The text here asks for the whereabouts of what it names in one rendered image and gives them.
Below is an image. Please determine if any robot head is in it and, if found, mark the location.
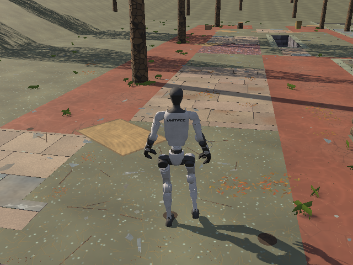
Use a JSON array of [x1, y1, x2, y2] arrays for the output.
[[167, 87, 186, 113]]

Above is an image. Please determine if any left robot hand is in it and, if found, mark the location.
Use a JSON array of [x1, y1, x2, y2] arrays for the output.
[[144, 149, 157, 159]]

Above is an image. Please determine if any right robot hand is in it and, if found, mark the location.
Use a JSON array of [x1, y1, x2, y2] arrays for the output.
[[199, 153, 211, 164]]

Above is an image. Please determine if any left robot forearm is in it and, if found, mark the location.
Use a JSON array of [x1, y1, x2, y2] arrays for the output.
[[145, 133, 154, 151]]

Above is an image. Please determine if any right robot forearm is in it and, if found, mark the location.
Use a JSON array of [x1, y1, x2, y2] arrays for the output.
[[199, 133, 210, 155]]

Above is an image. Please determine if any right robot upper arm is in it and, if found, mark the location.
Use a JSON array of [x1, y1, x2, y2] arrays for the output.
[[188, 111, 204, 142]]

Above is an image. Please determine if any right robot thigh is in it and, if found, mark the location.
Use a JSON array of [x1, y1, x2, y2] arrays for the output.
[[184, 153, 195, 184]]

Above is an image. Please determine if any left robot upper arm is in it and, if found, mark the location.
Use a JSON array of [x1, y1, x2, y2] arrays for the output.
[[149, 111, 165, 141]]

